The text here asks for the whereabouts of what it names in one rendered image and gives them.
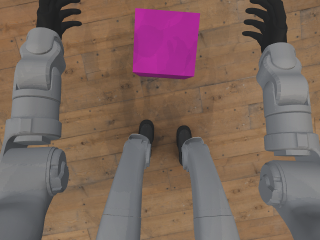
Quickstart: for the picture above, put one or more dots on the robot left upper arm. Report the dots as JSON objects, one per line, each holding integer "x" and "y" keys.
{"x": 29, "y": 179}

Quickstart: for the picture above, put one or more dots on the robot left hand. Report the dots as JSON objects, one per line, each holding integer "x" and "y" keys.
{"x": 50, "y": 15}

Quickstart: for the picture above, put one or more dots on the robot left foot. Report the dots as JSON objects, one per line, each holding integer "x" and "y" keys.
{"x": 146, "y": 129}

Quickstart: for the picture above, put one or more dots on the left robot forearm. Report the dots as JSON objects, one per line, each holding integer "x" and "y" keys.
{"x": 36, "y": 94}

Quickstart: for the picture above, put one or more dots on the robot right upper arm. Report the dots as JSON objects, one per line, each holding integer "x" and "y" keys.
{"x": 293, "y": 189}

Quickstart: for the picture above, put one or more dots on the robot right hand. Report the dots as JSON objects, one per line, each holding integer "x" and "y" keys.
{"x": 273, "y": 29}

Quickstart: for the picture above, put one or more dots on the robot foot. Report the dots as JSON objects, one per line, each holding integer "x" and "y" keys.
{"x": 183, "y": 133}
{"x": 146, "y": 129}

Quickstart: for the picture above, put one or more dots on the robot right foot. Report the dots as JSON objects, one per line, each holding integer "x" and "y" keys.
{"x": 183, "y": 133}

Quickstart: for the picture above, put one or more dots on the right robot forearm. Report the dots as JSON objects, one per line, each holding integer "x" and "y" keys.
{"x": 287, "y": 106}

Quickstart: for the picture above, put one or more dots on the carton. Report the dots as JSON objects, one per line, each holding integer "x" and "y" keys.
{"x": 165, "y": 43}

